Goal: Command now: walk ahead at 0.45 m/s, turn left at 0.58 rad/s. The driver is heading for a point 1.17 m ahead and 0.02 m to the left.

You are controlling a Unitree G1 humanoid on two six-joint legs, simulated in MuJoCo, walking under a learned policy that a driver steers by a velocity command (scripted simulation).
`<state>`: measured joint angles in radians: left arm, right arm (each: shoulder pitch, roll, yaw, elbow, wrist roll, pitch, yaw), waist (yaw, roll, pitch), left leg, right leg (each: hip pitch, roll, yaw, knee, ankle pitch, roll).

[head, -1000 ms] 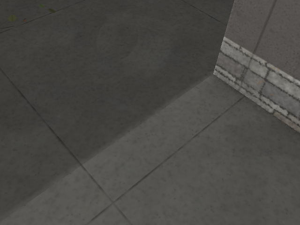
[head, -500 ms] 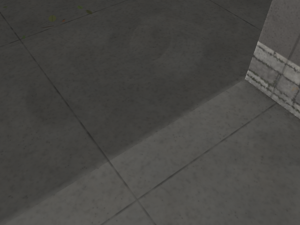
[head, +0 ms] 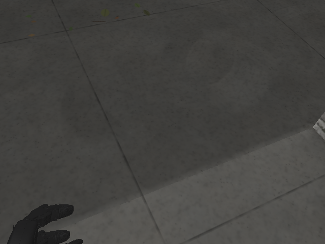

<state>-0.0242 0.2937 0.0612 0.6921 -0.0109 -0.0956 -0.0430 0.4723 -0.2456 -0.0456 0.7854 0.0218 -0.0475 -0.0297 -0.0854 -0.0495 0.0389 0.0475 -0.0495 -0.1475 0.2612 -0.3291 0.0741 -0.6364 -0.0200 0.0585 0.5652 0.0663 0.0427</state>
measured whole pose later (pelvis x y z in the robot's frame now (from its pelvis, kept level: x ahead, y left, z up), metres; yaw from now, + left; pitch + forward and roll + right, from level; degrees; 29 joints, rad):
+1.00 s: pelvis +0.55 +0.10 +0.00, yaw +3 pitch +1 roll +2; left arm 0.13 0.28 0.05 0.76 -0.02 -0.03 -0.04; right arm 0.33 -0.27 -0.07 0.81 -0.01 -0.09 -0.01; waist -0.07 -0.04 0.04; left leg 0.05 -0.03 0.22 0.22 -0.28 0.02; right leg -0.67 -0.09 0.02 0.73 0.02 0.00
